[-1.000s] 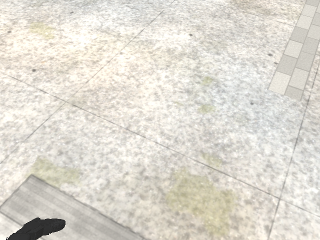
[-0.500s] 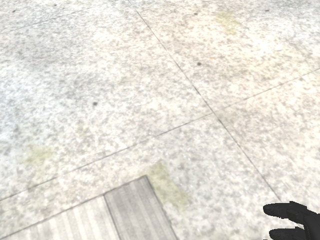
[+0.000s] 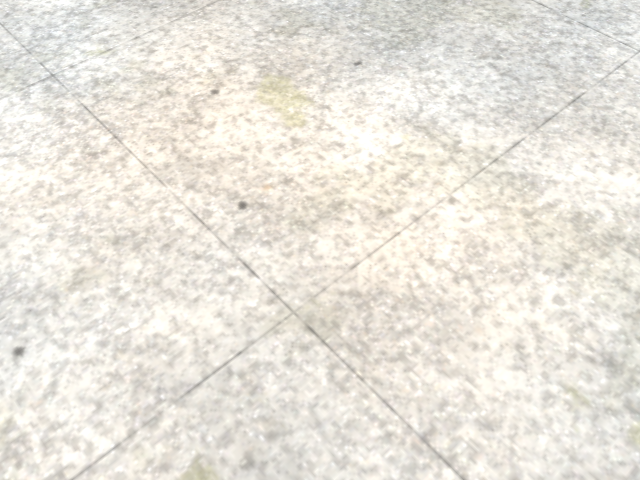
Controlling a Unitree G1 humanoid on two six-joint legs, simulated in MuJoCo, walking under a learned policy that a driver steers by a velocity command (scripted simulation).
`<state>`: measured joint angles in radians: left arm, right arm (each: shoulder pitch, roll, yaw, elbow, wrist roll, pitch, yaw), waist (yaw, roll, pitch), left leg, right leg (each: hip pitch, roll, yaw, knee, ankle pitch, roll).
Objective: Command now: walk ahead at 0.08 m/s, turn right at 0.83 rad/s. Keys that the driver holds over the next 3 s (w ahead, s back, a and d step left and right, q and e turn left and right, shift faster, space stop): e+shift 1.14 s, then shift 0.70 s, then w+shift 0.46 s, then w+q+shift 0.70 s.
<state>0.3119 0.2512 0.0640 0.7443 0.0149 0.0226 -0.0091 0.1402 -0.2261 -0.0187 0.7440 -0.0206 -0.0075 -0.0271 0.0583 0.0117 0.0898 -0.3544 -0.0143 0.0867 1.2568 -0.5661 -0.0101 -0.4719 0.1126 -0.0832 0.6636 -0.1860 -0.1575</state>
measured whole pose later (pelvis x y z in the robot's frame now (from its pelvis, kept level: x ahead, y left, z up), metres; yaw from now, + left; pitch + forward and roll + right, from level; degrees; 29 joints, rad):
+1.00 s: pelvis +0.08 +0.06 +0.01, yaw -58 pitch +1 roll +0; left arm 0.11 0.31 0.07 0.61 0.01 0.08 -0.05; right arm 0.25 -0.32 -0.06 0.68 -0.01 0.02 0.00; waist -0.02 0.03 0.09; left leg -0.27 0.17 0.29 0.71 -0.41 -0.02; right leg -0.30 0.02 -0.07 0.61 -0.33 -0.04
